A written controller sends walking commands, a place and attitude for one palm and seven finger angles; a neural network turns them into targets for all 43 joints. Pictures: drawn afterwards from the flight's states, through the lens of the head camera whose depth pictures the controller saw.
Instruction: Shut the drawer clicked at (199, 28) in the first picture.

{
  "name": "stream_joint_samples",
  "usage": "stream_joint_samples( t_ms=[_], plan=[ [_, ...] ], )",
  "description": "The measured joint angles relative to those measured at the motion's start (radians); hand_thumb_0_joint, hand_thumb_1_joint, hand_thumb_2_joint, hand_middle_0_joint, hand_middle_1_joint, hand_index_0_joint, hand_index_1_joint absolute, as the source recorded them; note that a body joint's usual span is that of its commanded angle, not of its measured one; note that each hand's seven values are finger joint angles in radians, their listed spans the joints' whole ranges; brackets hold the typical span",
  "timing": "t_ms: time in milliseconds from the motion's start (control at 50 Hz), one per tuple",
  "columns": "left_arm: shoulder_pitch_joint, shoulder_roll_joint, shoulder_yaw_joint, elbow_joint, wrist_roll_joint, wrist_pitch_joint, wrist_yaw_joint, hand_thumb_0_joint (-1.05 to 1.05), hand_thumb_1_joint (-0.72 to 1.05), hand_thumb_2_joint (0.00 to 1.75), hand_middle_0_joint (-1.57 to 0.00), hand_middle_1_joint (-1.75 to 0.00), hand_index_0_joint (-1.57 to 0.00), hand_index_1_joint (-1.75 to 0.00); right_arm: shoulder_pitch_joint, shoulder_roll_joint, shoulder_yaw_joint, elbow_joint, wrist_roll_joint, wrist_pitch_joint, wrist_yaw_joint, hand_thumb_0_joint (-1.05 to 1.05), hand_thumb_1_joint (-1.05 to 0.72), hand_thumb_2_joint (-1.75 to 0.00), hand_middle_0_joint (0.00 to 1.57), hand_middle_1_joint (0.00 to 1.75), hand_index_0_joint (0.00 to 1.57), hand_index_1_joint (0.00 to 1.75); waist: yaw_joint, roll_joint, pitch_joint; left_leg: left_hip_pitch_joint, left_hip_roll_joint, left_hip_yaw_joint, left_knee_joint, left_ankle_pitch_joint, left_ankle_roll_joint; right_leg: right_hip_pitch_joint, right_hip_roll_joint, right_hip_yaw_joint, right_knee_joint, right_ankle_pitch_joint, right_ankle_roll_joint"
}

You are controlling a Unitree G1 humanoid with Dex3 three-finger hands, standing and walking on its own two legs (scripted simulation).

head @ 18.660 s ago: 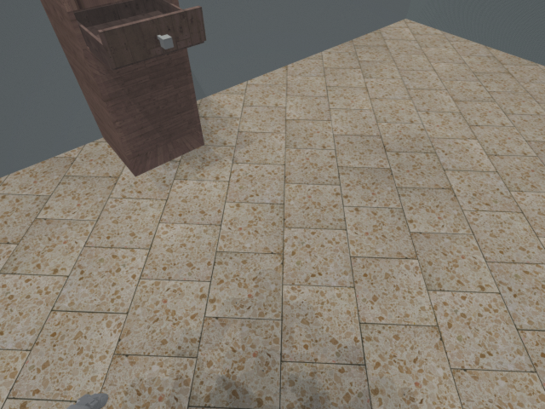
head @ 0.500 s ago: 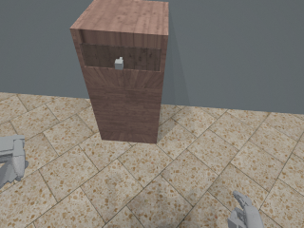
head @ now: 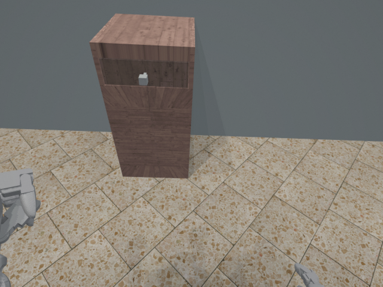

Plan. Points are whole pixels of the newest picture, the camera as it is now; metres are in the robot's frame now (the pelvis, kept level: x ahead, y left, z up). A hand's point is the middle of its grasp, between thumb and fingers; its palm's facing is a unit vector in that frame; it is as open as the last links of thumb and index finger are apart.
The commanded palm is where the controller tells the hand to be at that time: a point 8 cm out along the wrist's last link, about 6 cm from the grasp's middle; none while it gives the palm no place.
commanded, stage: stop stepping back and stand still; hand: left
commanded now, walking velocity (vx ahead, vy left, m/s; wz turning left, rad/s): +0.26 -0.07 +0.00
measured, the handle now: (144, 77) +0.96 +0.22 -0.01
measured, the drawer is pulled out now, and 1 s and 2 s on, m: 0.00 0.00 0.00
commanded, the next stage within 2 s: let the arm hang, fingers relaxed in 1.04 s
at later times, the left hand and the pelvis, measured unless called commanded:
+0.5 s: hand (12, 234) +0.15 +0.24 +0.18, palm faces +0.44 -0.77 -0.45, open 3.3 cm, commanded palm +0.09 +0.28 +0.19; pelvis -0.03 +0.00 +0.00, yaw +3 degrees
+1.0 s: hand (16, 216) +0.18 +0.26 +0.17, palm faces +0.38 -0.80 -0.47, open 3.3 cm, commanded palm +0.12 +0.30 +0.19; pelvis +0.00 +0.02 +0.01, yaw +2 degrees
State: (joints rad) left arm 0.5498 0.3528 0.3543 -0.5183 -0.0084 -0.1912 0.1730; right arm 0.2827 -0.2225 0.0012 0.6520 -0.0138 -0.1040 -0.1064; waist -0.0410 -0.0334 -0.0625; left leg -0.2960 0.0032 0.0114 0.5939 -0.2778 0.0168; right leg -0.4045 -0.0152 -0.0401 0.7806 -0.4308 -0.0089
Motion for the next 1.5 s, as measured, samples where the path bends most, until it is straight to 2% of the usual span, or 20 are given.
stream_joint_samples(
  t_ms=[60,120,180,240,280,360,400,420,480,540,620,740,1000,1140,1180,1240,1320,1420,1460,1500],
  plan=[
    [0.044,0.027,0.014,0.000,0.007,0.000,-0.008,0.02,0.89,0.90,-1.41,-1.60,-1.41,-1.59,0.023,0.024,0.003,-0.006,0.002,-0.017,0.016,0.01,-0.91,-0.90,0.20,0.30,0.20,0.30,-0.026,0.001,0.004,0.020,0.005,-0.007,-0.033,0.024,-0.006,-0.007,0.016,-0.014,0.069,-0.028,0.001],
    [0.092,0.066,0.025,-0.030,0.013,-0.014,-0.012,0.02,0.89,0.90,-1.41,-1.60,-1.41,-1.59,0.058,0.033,0.009,-0.025,-0.001,-0.015,0.025,0.01,-0.90,-0.90,0.20,0.30,0.20,0.30,-0.028,0.011,-0.003,-0.021,0.019,-0.014,0.029,-0.053,-0.005,0.089,0.025,-0.035,-0.133,-0.050,-0.026],
    [0.069,0.061,0.024,-0.041,0.014,-0.039,-0.028,0.02,0.89,0.90,-1.41,-1.60,-1.41,-1.59,0.031,0.023,-0.001,0.014,-0.007,0.007,0.036,0.01,-0.90,-0.90,0.20,0.30,0.20,0.30,0.010,0.011,0.030,-0.153,0.006,-0.022,0.348,-0.129,-0.004,0.067,0.022,-0.037,-0.161,0.186,-0.068],
    [0.053,0.023,0.015,-0.012,0.012,-0.054,-0.035,0.01,0.89,0.90,-1.41,-1.60,-1.41,-1.59,0.023,0.010,-0.009,0.048,-0.007,0.021,0.037,0.01,-0.90,-0.90,0.20,0.30,0.20,0.30,0.029,0.011,0.016,-0.213,0.011,0.005,0.469,-0.086,-0.007,0.077,0.012,-0.036,-0.203,0.204,-0.069],
    [0.055,0.004,0.012,0.007,0.009,-0.055,-0.033,0.01,0.89,0.90,-1.41,-1.60,-1.41,-1.59,0.025,0.007,-0.011,0.049,-0.004,0.018,0.028,0.01,-0.90,-0.90,0.20,0.30,0.20,0.30,0.033,0.002,-0.001,-0.198,0.019,0.032,0.404,-0.067,-0.005,0.085,-0.002,-0.034,-0.242,0.215,-0.060],
    [0.058,-0.010,-0.005,0.012,0.012,-0.045,-0.021,0.01,0.89,0.90,-1.41,-1.60,-1.41,-1.59,0.019,-0.005,-0.011,0.025,-0.007,-0.010,0.008,0.01,-0.91,-0.90,0.20,0.30,0.20,0.30,0.035,-0.009,-0.010,-0.062,0.027,0.069,0.103,-0.075,0.015,0.090,-0.021,-0.036,-0.270,0.218,-0.046],
    [0.059,-0.013,-0.014,-0.013,0.012,-0.042,-0.016,0.01,0.89,0.90,-1.41,-1.60,-1.41,-1.59,0.011,-0.024,-0.015,-0.004,-0.009,-0.026,0.002,0.01,-0.91,-0.90,0.20,0.30,0.20,0.30,0.033,0.018,-0.001,0.018,0.037,0.048,-0.053,-0.085,0.030,0.074,-0.009,-0.049,-0.240,0.209,-0.035],
    [0.050,-0.008,-0.013,-0.023,0.011,-0.044,-0.014,0.01,0.89,0.90,-1.41,-1.60,-1.41,-1.59,-0.003,-0.026,-0.019,-0.013,-0.009,-0.031,0.000,0.01,-0.91,-0.90,0.20,0.30,0.20,0.30,0.027,0.023,0.015,0.019,0.038,0.039,-0.074,-0.003,0.019,0.063,-0.007,-0.051,-0.210,0.198,-0.026],
    [0.035,0.021,0.005,-0.025,0.013,-0.043,-0.014,0.02,0.89,0.90,-1.41,-1.60,-1.41,-1.59,-0.034,-0.004,-0.016,-0.020,0.003,-0.030,0.006,0.01,-0.91,-0.90,0.20,0.30,0.20,0.30,0.022,0.008,0.042,0.014,0.024,0.036,-0.036,0.046,-0.020,0.055,-0.004,-0.014,-0.145,0.123,0.000],
    [0.044,0.034,0.023,-0.016,0.017,-0.038,-0.014,0.02,0.89,0.90,-1.41,-1.60,-1.41,-1.59,-0.037,0.019,-0.001,-0.032,0.011,-0.031,0.016,0.01,-0.91,-0.90,0.20,0.30,0.20,0.30,0.019,0.022,0.043,0.014,0.024,0.024,-0.018,0.023,-0.030,0.076,0.005,-0.011,-0.173,0.187,-0.006],
    [0.050,0.010,0.013,-0.014,0.011,-0.035,-0.018,0.01,0.89,0.90,-1.41,-1.60,-1.41,-1.59,-0.048,0.029,0.009,-0.015,0.007,-0.020,0.037,0.01,-0.91,-0.90,0.20,0.30,0.20,0.30,0.043,0.051,0.043,-0.020,0.022,0.002,0.057,-0.044,-0.013,0.080,0.023,-0.015,-0.200,0.201,-0.030],
    [0.052,-0.016,-0.015,-0.030,0.007,-0.024,-0.019,0.01,0.89,0.90,-1.41,-1.60,-1.41,-1.59,-0.055,0.033,0.020,0.008,0.001,-0.004,0.037,0.01,-0.91,-0.90,0.20,0.30,0.20,0.30,0.057,0.034,0.069,0.040,0.000,0.017,-0.043,0.008,-0.008,0.105,0.010,-0.003,-0.235,0.209,-0.009],
    [0.075,0.014,-0.006,-0.035,-0.005,-0.036,-0.026,0.02,0.89,0.90,-1.41,-1.60,-1.41,-1.59,-0.082,0.029,0.018,-0.033,0.006,-0.014,0.040,0.01,-0.90,-0.90,0.20,0.30,0.20,0.30,0.032,0.036,0.088,0.068,0.000,0.034,-0.112,0.026,-0.001,0.134,0.014,0.014,-0.320,0.243,0.002],
    [0.089,0.020,-0.004,-0.033,-0.009,-0.033,-0.025,0.02,0.89,0.90,-1.41,-1.60,-1.41,-1.59,-0.084,0.011,0.000,-0.043,0.010,0.000,0.029,0.01,-0.91,-0.90,0.20,0.30,0.20,0.30,0.033,0.037,0.087,0.074,-0.003,0.038,-0.128,0.030,0.002,0.137,0.012,0.019,-0.332,0.246,0.006],
    [0.003,0.036,-0.069,0.123,0.009,-0.044,-0.067,0.01,0.89,0.90,-1.41,-1.60,-1.40,-1.59,-0.095,-0.017,-0.019,0.013,0.019,-0.036,0.071,0.01,-0.91,-0.90,0.20,0.30,0.20,0.30,0.041,0.058,0.072,0.042,-0.011,0.027,-0.099,0.024,0.006,0.111,0.002,0.007,-0.301,0.235,0.009],
    [-0.182,0.015,-0.194,0.526,0.036,0.088,-0.132,0.00,0.90,0.90,-1.38,-1.58,-1.38,-1.57,-0.136,-0.072,-0.024,0.099,0.014,0.021,0.111,0.01,-0.91,-0.90,0.20,0.30,0.20,0.30,0.048,0.095,0.054,0.004,-0.028,0.020,-0.053,0.011,0.014,0.070,-0.017,0.000,-0.240,0.207,0.013],
    [-0.304,-0.049,-0.293,1.004,0.050,0.210,-0.160,0.01,0.91,0.90,-1.30,-1.49,-1.29,-1.49,-0.156,-0.078,-0.017,0.159,-0.001,0.080,0.121,0.01,-0.91,-0.90,0.20,0.30,0.20,0.30,0.025,0.086,0.070,0.003,-0.031,0.030,-0.030,0.001,0.015,0.057,-0.021,0.011,-0.199,0.192,0.010],
    [-0.318,-0.135,-0.373,1.338,0.043,0.243,-0.173,0.01,0.91,0.90,-1.14,-1.33,-1.13,-1.33,-0.110,-0.057,-0.005,0.240,-0.011,0.111,0.115,0.01,-0.91,-0.90,0.20,0.30,0.20,0.30,0.011,0.039,0.113,0.038,-0.020,0.032,-0.071,0.023,0.007,0.092,-0.008,0.013,-0.245,0.219,0.005],
    [-0.309,-0.144,-0.374,1.418,0.054,0.237,-0.152,0.01,0.91,0.89,-1.06,-1.28,-1.06,-1.25,-0.082,-0.045,-0.001,0.283,-0.010,0.119,0.110,0.01,-0.91,-0.90,0.20,0.30,0.20,0.30,0.018,0.026,0.124,0.050,-0.014,0.028,-0.094,0.037,0.004,0.109,-0.001,0.008,-0.278,0.237,0.001],
    [-0.298,-0.136,-0.357,1.475,0.036,0.227,-0.151,0.02,0.91,0.89,-0.99,-1.21,-0.99,-1.17,-0.051,-0.033,0.000,0.326,-0.009,0.127,0.107,0.01,-0.91,-0.90,0.20,0.30,0.20,0.30,0.028,0.021,0.132,0.058,-0.009,0.022,-0.113,0.049,0.000,0.125,0.004,0.001,-0.309,0.253,-0.003]
  ],
)
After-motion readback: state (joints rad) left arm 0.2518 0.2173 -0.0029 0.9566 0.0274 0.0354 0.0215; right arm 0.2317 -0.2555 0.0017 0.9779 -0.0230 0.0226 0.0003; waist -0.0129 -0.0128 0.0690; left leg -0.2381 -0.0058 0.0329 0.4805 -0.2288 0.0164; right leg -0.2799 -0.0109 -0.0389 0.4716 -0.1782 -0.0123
